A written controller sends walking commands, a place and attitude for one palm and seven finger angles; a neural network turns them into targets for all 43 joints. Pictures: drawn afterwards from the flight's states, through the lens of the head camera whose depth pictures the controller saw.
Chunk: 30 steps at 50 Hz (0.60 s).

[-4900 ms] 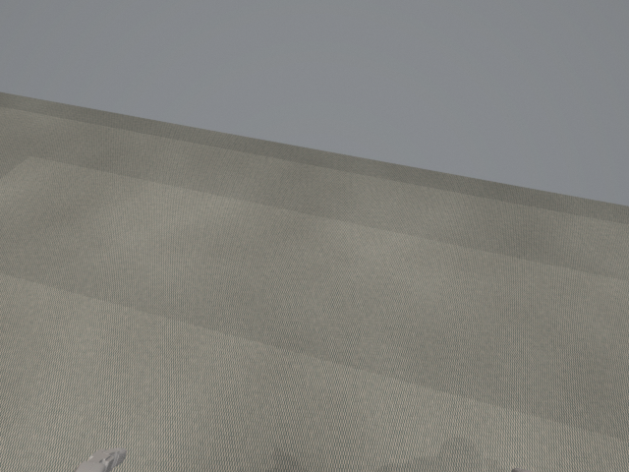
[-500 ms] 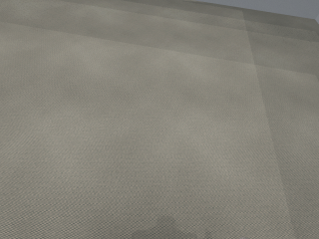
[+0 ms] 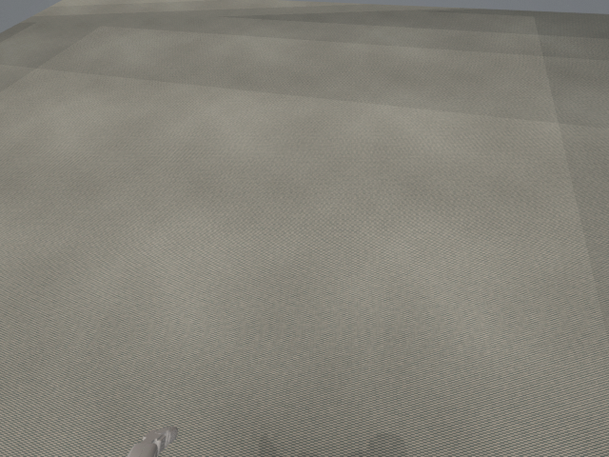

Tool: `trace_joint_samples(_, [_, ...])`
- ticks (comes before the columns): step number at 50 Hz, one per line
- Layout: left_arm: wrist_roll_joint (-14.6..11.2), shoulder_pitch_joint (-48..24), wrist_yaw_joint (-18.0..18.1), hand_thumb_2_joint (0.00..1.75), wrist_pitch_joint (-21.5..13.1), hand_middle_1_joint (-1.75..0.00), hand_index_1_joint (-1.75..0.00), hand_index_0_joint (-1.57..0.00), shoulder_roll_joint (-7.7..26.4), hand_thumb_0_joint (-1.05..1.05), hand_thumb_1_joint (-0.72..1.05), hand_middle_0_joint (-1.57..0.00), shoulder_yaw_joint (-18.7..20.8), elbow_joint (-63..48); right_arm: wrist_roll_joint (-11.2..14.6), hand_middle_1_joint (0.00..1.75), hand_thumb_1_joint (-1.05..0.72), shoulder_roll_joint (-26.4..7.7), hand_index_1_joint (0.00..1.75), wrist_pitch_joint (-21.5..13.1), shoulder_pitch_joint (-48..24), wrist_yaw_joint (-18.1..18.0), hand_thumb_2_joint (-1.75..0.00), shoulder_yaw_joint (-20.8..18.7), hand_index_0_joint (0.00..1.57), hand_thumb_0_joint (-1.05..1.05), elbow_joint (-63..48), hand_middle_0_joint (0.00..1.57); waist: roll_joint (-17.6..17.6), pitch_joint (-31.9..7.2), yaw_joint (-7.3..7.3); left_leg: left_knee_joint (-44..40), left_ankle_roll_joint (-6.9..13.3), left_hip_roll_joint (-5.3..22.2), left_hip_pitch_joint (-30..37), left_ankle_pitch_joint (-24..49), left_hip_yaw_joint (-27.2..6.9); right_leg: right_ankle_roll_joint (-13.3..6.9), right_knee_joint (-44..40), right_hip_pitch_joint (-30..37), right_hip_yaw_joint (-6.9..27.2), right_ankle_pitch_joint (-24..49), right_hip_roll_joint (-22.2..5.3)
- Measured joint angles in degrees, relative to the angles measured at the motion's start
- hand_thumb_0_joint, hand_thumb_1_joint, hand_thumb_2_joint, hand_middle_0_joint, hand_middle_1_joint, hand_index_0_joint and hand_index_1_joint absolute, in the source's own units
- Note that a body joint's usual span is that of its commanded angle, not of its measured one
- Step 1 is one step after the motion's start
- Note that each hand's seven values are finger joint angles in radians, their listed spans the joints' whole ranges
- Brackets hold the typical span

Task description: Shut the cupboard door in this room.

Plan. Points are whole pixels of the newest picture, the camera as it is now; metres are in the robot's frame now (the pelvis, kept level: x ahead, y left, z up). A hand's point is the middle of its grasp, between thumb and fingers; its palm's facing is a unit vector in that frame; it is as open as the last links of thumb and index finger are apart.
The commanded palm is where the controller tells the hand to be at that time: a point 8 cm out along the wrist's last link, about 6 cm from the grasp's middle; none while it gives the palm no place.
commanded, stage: turn or walk to find it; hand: left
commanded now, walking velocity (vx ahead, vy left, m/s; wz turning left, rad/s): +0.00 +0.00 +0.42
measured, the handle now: out of the picture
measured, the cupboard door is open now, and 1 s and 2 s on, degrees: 81 81 81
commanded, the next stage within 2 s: none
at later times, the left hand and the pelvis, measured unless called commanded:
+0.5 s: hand out of the picture -0.08 +0.23 -0.19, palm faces +0.30 -0.93 -0.23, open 7.4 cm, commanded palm none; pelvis -0.04 +0.03 -0.01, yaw +14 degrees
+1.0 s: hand out of the picture -0.03 +0.23 -0.14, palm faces +0.39 -0.88 -0.27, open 7.4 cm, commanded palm none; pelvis -0.07 +0.00 +0.00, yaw +23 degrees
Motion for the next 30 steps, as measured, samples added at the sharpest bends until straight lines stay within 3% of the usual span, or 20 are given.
trace_joint_samples(2, [0.04,1.0,0.13,0.9,0.02,-0.3,-0.3,-0.2,-0.71,0.01,0.9,-0.2,-0.23,-0.05,-0.18,0.3,-0.91,-0.46,0.3,0.86,0.59,0.24,-0.9,-0.52,0.2,0.01,0.41,0.2,-0.1,-0.37,0.04,11.52,-0.52,-0.03,-3.71,-3.44,1.31,-1.47,-0.77,0.91,-1.22,-0.07,-0.86])
trace_joint_samples(4, [-0.01,2.03,0.19,0.9,0.17,-0.3,-0.3,-0.2,-1.14,0.01,0.9,-0.2,-0.35,0.29,-0.38,0.3,-0.91,-0.96,0.3,1.31,0.76,0.63,-0.9,-0.9,0.2,0.01,0.81,0.2,-0.21,-0.59,0.14,20.54,-1.18,1.11,-6.23,-1.64,2.4,-1.76,-2.49,2.08,-2.17,0.71,-1.39])
trace_joint_samples(9, [-0.01,3.88,0.2,0.9,-0.04,-0.3,-0.3,-0.21,-1.65,0.01,0.9,-0.21,-0.53,1.54,-0.48,0.3,-0.91,-1.62,0.3,1.44,1.1,0.97,-0.9,-1.23,0.2,0.01,1.39,0.2,-0.45,-0.73,0.12,27.13,-3.05,4.65,-7.21,2.93,2.61,-1.83,-4.89,3.46,-5.2,1.99,-2.22])
trace_joint_samples(13, [0.26,5.24,0.26,0.9,-0.33,-0.3,-0.3,-0.21,-1.61,0.01,0.9,-0.21,-0.36,2.29,-0.42,0.3,-0.91,-1.52,0.3,1.85,0.28,0.91,-0.9,-0.99,0.2,0.01,2.08,0.19,-1.3,-0.47,1.15,22.79,-3.83,6.3,-4.66,1.24,3.05,-1.69,-4.86,3.21,-7.16,2.09,-3.05])
trace_joint_samples(17, [0.69,6.3,0.13,0.9,-0.28,-0.3,-0.3,-0.21,-0.63,0.01,0.9,-0.21,0.03,3.23,-0.07,0.3,-0.91,-0.98,0.3,1.69,-1.7,0.79,-0.9,-0.4,0.2,0.01,2.02,0.19,-2.67,0.19,2.5,13.06,-3.74,6.87,-0.6,-2.76,5.27,-1.03,-3.59,2.27,-8.93,1.81,-4.43])
trace_joint_samples(20, [0.9,6.91,0.02,0.9,-0.04,-0.3,-0.3,-0.21,0.67,0.01,0.9,-0.21,0.54,4.0,0.32,0.3,-0.91,-0.41,0.3,0.98,-3.76,0.66,-0.9,0.15,0.2,0.01,1.19,0.19,-3.91,0.75,3.55,4.91,-3.08,6.47,2.74,-3.78,7.34,-0.1,-1.47,0.98,-10.11,1.2,-5.72])
trace_joint_samples(22, [0.7,7.4,-0.02,0.9,0.3,-0.3,-0.3,-0.21,1.69,0.01,0.9,-0.21,0.94,4.61,0.47,0.3,-0.91,-0.14,0.3,0.1,-4.82,0.64,-0.9,0.48,0.2,0.01,0.2,0.19,-4.53,0.79,3.75,-3.0,-2.5,6.04,5.89,0.6,8.61,0.89,1.02,-0.21,-11.04,0.26,-6.67])
trace_joint_samples(23, [0.43,7.75,-0.04,0.9,0.63,-0.3,-0.3,-0.21,2.31,0.01,0.9,-0.21,1.18,4.8,0.42,0.3,-0.91,0.05,0.3,-0.55,-5.25,0.65,-0.9,0.61,0.2,0.01,-0.23,0.19,-5.08,0.63,3.77,-6.16,-0.76,5.6,7.07,2.19,8.99,1.49,3.18,-1.27,-11.26,-0.64,-7.46])
trace_joint_samples(26, [0.17,7.82,0.21,0.9,2.63,-0.3,-0.3,-0.2,4.09,0.01,0.9,-0.2,1.77,5.82,0.07,0.3,-0.91,1.55,0.3,-1.57,-6.66,0.54,-0.9,1.29,0.2,0.01,-1.11,0.19,-7.08,0.79,4.48,-5.41,2.61,4.34,6.7,2.24,9.5,3.26,15.59,-6.33,-5.47,-10.86,-6.62])
trace_joint_samples(30, [0.24,6.97,-0.27,0.9,3.39,-0.3,-0.3,-0.2,4.51,0.01,0.91,-0.2,2.1,6.6,-0.06,0.3,-0.91,2.35,0.3,-2.03,-6.69,-0.32,-0.9,2.11,0.2,0.01,-1.74,0.2,-6.08,0.07,4.02,-10.09,3.4,3.92,8.43,5.24,8.15,4.25,27.61,-10.75,-1.0,-8.03,-4.61])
